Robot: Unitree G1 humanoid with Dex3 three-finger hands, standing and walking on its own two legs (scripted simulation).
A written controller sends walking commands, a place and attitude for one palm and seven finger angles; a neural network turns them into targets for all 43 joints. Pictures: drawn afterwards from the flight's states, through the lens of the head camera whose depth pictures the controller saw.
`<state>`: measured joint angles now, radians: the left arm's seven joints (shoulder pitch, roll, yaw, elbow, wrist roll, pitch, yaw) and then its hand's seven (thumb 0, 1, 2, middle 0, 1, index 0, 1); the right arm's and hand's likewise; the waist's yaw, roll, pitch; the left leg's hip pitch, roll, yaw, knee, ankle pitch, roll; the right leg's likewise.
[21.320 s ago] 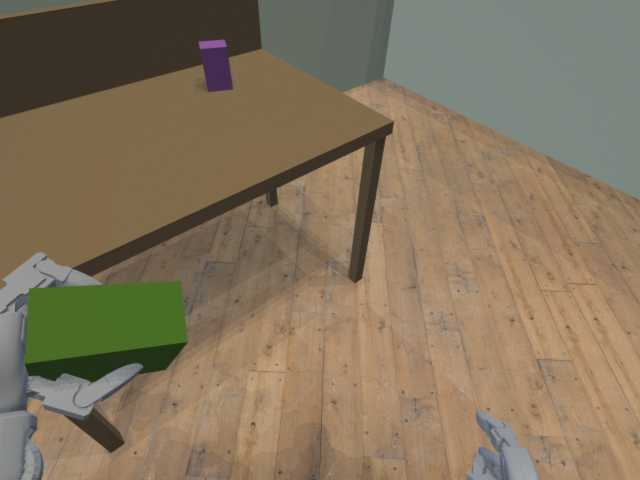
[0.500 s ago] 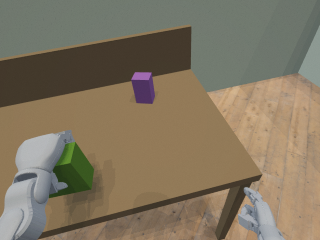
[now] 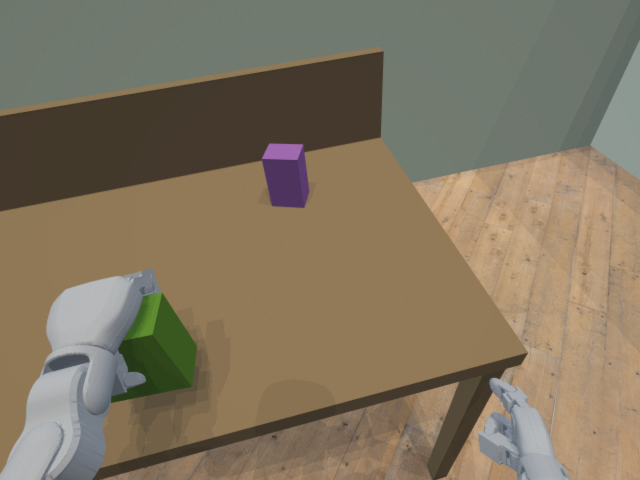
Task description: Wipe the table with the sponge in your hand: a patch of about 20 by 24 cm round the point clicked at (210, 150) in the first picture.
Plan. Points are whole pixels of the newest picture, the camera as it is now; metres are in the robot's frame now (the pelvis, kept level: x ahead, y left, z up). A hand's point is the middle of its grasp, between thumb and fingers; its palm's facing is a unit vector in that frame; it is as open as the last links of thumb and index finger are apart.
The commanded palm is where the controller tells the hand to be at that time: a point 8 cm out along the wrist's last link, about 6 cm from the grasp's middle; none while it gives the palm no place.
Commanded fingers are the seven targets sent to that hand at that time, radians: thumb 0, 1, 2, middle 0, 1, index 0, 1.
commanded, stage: move the sponge above the wiping area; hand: left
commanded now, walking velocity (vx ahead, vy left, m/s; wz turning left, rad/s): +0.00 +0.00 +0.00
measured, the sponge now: (141, 358) +0.22 +0.28 +0.05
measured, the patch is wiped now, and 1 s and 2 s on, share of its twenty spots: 0.00 0.00 0.00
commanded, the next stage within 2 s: lower the sponge onto the table in 1.68 s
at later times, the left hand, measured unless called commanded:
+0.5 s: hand (133, 335) +0.23 +0.28 +0.08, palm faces -0.02 -0.08 -1.00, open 10.1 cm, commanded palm +0.21 +0.28 +0.14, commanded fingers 0.00 0.10 1.30 -1.20 -1.60 -1.20 -1.60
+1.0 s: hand (134, 336) +0.24 +0.29 +0.06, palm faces -0.03 -0.08 -1.00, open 10.1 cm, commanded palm +0.22 +0.28 +0.13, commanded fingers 0.00 0.10 1.30 -1.20 -1.60 -1.20 -1.60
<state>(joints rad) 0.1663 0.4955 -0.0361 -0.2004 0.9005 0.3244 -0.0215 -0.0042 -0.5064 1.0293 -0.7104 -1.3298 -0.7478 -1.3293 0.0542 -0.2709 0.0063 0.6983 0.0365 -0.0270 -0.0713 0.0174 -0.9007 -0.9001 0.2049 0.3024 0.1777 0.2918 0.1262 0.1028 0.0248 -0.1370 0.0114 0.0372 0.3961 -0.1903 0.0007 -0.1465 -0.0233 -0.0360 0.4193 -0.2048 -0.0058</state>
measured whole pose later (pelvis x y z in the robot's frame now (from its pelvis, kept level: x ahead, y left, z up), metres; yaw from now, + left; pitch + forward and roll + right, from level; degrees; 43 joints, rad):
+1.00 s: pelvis +0.00 +0.00 +0.00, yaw +0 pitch -3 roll +0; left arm 0.09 0.47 -0.05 0.00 0.94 0.28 0.04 0.00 -0.51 1.03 -0.71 -1.33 -0.75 -1.33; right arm 0.05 -0.26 0.01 0.71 0.04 -0.03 -0.07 0.02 -0.90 -0.90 0.20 0.30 0.21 0.31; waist 0.12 0.09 0.01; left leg -0.16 0.02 0.03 0.41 -0.20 0.00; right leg -0.16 -0.01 -0.04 0.41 -0.21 -0.01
